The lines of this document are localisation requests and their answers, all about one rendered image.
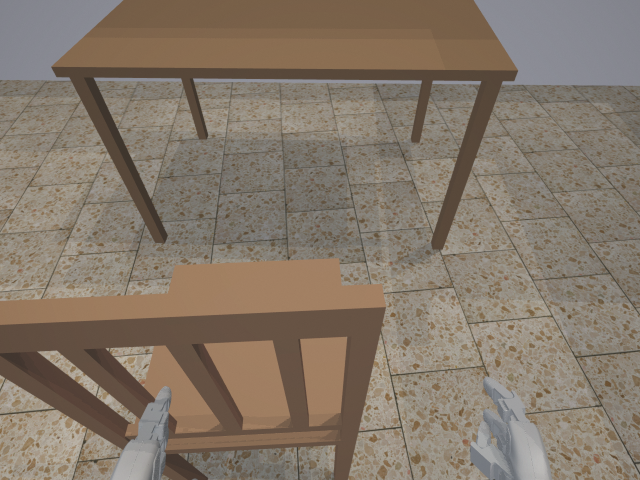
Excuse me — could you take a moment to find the chair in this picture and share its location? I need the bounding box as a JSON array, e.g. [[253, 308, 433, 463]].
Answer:
[[0, 258, 386, 480]]

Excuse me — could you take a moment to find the robot left hand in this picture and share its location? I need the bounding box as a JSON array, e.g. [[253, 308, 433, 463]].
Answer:
[[110, 386, 172, 480]]

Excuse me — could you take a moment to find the table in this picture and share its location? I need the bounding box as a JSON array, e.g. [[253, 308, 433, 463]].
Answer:
[[51, 0, 518, 250]]

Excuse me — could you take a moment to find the robot right hand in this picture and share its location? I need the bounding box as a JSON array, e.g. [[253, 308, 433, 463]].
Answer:
[[470, 377, 552, 480]]

